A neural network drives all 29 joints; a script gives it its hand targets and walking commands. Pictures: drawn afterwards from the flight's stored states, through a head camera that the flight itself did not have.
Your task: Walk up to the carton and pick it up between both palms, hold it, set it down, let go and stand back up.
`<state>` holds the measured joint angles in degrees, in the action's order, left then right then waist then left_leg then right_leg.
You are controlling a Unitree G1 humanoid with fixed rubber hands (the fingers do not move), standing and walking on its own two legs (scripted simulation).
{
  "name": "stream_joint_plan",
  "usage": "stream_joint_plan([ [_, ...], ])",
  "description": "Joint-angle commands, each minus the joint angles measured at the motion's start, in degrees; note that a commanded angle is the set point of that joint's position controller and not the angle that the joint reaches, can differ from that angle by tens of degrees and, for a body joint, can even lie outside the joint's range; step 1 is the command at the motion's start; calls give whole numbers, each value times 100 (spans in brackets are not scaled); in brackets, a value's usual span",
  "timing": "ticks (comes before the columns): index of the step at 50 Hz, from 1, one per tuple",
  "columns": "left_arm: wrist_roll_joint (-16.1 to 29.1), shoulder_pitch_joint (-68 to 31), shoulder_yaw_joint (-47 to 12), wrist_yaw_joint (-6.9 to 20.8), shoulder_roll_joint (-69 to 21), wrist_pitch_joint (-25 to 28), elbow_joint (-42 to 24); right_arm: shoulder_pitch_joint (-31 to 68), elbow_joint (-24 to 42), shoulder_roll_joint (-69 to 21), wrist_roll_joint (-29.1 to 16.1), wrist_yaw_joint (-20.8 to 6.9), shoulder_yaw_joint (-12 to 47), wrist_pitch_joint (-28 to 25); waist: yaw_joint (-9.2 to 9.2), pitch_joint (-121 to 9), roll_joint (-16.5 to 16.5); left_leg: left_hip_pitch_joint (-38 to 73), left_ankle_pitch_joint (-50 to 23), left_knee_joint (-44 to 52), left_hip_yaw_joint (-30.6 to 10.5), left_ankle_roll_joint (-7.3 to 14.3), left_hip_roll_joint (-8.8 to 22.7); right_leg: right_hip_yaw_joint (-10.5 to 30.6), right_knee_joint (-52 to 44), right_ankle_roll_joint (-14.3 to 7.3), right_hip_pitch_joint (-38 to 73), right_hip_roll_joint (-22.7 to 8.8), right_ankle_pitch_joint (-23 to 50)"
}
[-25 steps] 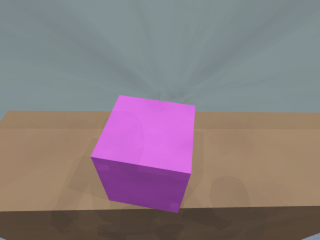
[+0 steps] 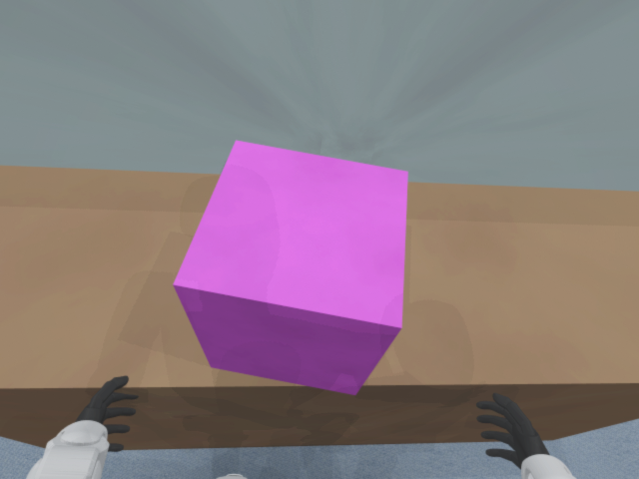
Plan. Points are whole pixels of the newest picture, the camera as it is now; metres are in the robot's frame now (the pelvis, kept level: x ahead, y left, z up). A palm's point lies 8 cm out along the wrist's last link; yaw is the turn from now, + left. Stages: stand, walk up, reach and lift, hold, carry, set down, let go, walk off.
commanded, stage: reach and lift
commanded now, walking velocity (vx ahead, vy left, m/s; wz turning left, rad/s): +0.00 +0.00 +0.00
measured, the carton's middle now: (300, 278) +0.37 +0.02 +0.01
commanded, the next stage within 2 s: none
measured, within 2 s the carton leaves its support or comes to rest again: neither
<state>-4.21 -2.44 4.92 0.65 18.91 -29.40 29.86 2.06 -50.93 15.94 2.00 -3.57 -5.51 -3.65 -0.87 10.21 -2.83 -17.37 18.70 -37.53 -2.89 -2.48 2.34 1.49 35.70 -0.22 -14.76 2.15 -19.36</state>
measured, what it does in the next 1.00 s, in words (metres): stands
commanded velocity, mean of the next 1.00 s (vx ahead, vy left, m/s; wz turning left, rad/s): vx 0.00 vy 0.00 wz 0.00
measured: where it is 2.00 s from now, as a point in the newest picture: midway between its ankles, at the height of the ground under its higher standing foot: outside the picture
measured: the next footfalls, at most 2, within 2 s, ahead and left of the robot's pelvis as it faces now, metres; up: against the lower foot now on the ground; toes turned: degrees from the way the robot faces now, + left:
none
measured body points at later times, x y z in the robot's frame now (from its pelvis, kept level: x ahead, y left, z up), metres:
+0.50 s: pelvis +0.00 +0.03 +0.02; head +0.00 +0.05 +0.47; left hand +0.19 +0.27 -0.06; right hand +0.14 -0.23 -0.06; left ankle +0.02 +0.14 -0.72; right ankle +0.00 -0.12 -0.72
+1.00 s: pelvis -0.02 +0.02 +0.02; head -0.03 +0.03 +0.47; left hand +0.17 +0.27 -0.02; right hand +0.15 -0.19 -0.02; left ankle +0.02 +0.14 -0.72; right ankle +0.00 -0.12 -0.72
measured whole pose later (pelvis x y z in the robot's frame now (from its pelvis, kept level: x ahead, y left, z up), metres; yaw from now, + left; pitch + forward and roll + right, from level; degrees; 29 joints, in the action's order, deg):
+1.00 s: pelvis -0.02 +0.02 +0.02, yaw -3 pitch -8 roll +0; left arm 6.6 14.3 1.6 1.1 16.4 -7.7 15.9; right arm -18.8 -16.4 3.6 -1.1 4.3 -3.2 -1.1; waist 2.8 6.1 -1.6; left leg -3.4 10.0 -20.8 1.4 -0.5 1.0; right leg 5.4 21.2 1.5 -3.0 0.2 -10.8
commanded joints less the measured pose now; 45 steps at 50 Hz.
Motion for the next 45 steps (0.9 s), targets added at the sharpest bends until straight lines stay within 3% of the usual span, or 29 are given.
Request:
stream_joint_plan([
  [1,-336,763,649,67,894,123,-1334,-655,476,1351,-385,352,-124,-336,47,-2230,561,1792,-3080,409,607,-147,-276,-507,-662,190,953,-150,4542],
  [2,-285,658,603,8,893,263,-1706,-567,602,1363,-339,349,-208,-454,37,-2263,778,1923,-3211,456,529,-208,-238,-548,-752,166,761,-106,4227],
  [5,17,738,367,-118,594,552,-1953,-562,665,1186,-342,202,-222,-583,-43,-1985,703,2439,-3346,693,462,-256,-131,-565,-1124,137,342,-24,3472],
  [6,80,635,293,-115,613,619,-1824,-541,903,1143,-325,216,-254,-621,-16,-1784,560,2207,-2823,805,489,-209,-158,-525,-1197,127,395,-48,3201],
  [8,154,783,160,-148,437,674,-1758,-708,867,872,-336,147,-155,-598,-30,-1410,662,2127,-2619,1015,606,-227,-169,-464,-1357,136,389,-99,3001],
  [10,324,612,61,-148,494,749,-1763,-714,1105,851,-240,177,-365,-574,-174,-1145,478,1964,-2017,1212,622,-182,-153,-491,-1459,119,362,-57,2347],
  [14,358,609,25,-87,496,852,-1661,-820,1305,621,-119,231,-308,-425,-108,-758,391,1647,-1671,1472,708,-118,-187,-419,-1582,106,598,-76,2001],
  [16,330,642,7,-86,544,856,-1664,-753,1518,664,-142,228,-372,-372,3,-734,569,1581,-1452,1593,706,-143,-114,-389,-1674,41,583,-95,1610],
  [17,409,571,-29,-105,486,918,-1668,-785,1667,574,-115,255,-382,-352,-7,-719,509,1487,-1304,1675,759,-116,-140,-382,-1721,41,548,-100,1512],
  [21,475,743,-74,-132,345,1076,-1658,-901,2087,575,-93,242,-494,-299,83,-727,366,1437,-1511,1813,749,-108,-74,-373,-1728,33,768,-39,1529],
  [23,413,817,3,-143,348,1179,-1591,-927,2388,467,-108,267,-405,-328,234,-901,393,1461,-1497,1897,877,-85,-187,-366,-1789,55,874,-28,1513],
  [24,510,815,-52,-136,349,1256,-1671,-953,2553,410,-114,290,-396,-341,258,-905,249,1497,-1306,1867,914,-57,-182,-328,-1815,65,846,-20,1306],
  [26,490,993,-53,-170,288,1340,-1597,-1125,2792,340,-193,309,-318,-350,356,-1019,362,1518,-1437,1957,945,-61,-220,-330,-1838,79,921,-11,1393],
  [27,590,978,-91,-153,279,1418,-1657,-1165,2850,281,-142,353,-393,-368,270,-1033,217,1495,-1409,1986,927,-52,-189,-350,-1828,65,993,30,1330],
  [28,512,991,24,-157,324,1475,-1565,-1290,3048,128,-169,380,-248,-353,412,-1002,193,1388,-1361,2024,1025,19,-272,-292,-1836,120,1091,-32,1391],
  [29,564,1022,-41,-150,242,1546,-1610,-1315,2993,101,-147,395,-217,-349,370,-953,76,1423,-1281,2077,959,18,-248,-264,-1917,88,1076,18,1224],
  [31,696,977,-178,-155,161,1685,-1836,-1316,3307,-116,-186,414,-155,-348,413,-868,284,1351,-940,2248,1022,-3,-229,-233,-1931,53,1044,-7,856],
  [36,928,788,-209,-130,365,1924,-2050,-1420,3774,-342,-172,542,-134,-183,264,-572,457,892,-58,2544,1051,149,-166,-175,-1933,26,1181,10,248],
  [37,893,776,-185,-111,383,1966,-2015,-1514,3848,-385,-205,586,-112,-114,218,-491,469,835,11,2551,1052,187,-169,-121,-1976,56,1230,-27,254],
  [38,837,893,-59,-121,446,2028,-2193,-1664,4072,-402,-235,604,-59,-74,319,-589,657,633,-49,2630,1100,233,-143,-145,-1873,62,1471,30,386],
  [39,883,902,-122,-106,428,2071,-2266,-1708,4057,-433,-233,626,-43,-49,198,-522,808,590,91,2631,1080,218,-111,-147,-1851,75,1475,24,380],
  [40,805,918,-71,-96,415,2114,-2212,-1743,4100,-449,-252,668,-60,3,218,-597,687,447,143,2694,1075,296,-74,-182,-1784,99,1687,83,460],
  [41,852,853,-108,-100,358,2172,-2357,-1675,4157,-416,-300,664,-47,16,260,-606,911,224,195,2768,1020,345,18,-158,-1648,84,1924,130,632],
  [42,838,759,-63,-68,359,2252,-2295,-1609,4075,-401,-222,709,-116,60,181,-638,867,-17,337,2796,1005,383,74,-191,-1568,112,2201,187,674],
  [44,1002,876,-21,-3,500,2387,-2328,-1735,4392,-583,-281,807,-16,51,260,-681,680,122,109,2644,1022,358,-39,-80,-1682,142,1971,71,536],
  [45,1103,945,-66,28,480,2416,-2477,-1820,4415,-633,-312,830,-9,51,222,-692,792,180,55,2675,999,347,-31,-23,-1720,115,1949,46,539],
])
